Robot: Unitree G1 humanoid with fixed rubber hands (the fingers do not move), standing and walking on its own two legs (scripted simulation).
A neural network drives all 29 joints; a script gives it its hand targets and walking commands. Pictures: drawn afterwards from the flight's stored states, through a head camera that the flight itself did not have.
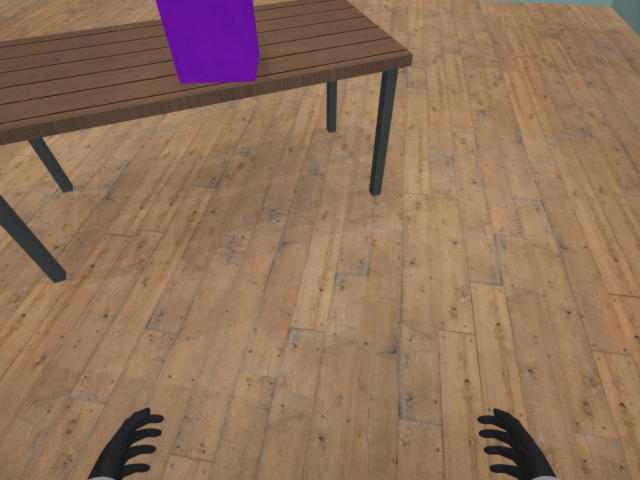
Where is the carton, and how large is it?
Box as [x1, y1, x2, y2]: [156, 0, 258, 82]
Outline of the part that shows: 156,0 180,82 254,80 258,60 258,46 252,0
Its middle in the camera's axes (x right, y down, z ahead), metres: -0.32 -0.62 +1.16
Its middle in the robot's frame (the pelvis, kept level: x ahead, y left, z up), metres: +1.28 +0.33 +0.02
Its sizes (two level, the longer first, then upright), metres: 0.228 0.190 0.231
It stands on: a table, 0.65 m high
